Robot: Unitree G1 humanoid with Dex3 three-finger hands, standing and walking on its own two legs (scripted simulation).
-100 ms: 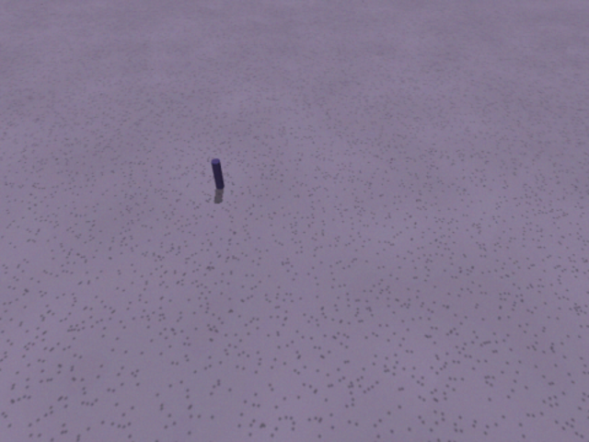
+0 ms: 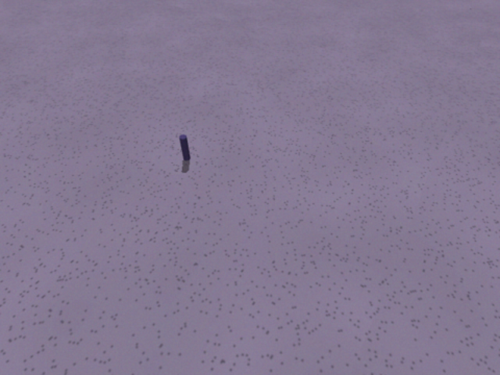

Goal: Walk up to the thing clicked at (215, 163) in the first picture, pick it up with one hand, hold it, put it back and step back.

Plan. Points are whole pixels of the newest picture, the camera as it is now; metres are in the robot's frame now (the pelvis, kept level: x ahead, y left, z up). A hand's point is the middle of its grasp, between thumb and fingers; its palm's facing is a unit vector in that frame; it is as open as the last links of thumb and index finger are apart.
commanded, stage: stand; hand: left
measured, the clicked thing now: (185, 148) +1.42 +0.34 -0.70
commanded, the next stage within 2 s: walk up in 1.02 s
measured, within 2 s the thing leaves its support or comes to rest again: neither
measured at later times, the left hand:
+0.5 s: hand out of the picture +0.08 +0.25 -0.16, palm faces -0.02 -0.94 -0.34, open 7.4 cm
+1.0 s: hand out of the picture +0.08 +0.25 -0.15, palm faces -0.02 -0.94 -0.34, open 7.4 cm
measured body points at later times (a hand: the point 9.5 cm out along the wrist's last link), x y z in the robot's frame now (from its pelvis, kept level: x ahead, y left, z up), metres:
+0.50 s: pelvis +0.00 +0.00 +0.00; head +0.01 +0.00 +0.45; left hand +0.08 +0.30 -0.13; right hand +0.08 -0.30 -0.13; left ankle +0.00 +0.12 -0.75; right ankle +0.00 -0.12 -0.75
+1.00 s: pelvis +0.01 +0.00 +0.00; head +0.01 +0.00 +0.45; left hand +0.08 +0.30 -0.13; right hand +0.08 -0.30 -0.13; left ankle +0.00 +0.12 -0.75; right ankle +0.00 -0.12 -0.75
